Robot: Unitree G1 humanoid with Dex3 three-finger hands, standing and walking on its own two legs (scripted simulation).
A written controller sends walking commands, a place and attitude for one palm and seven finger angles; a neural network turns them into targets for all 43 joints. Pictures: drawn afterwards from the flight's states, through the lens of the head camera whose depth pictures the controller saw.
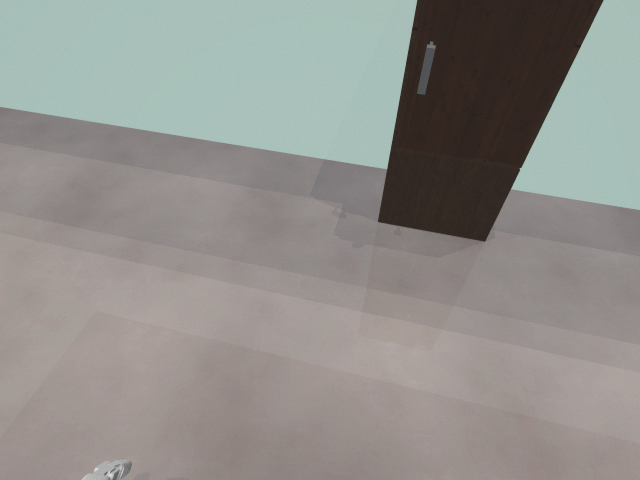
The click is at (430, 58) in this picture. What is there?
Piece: cupboard door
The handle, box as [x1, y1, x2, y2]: [417, 41, 435, 94]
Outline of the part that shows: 431,41 428,45 427,44 417,93 424,94 435,48 435,45 433,45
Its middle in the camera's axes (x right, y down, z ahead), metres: +0.33 -0.53 +1.20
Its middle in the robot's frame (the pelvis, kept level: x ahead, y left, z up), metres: +1.26 -0.26 -0.03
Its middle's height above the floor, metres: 0.74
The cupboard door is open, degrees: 0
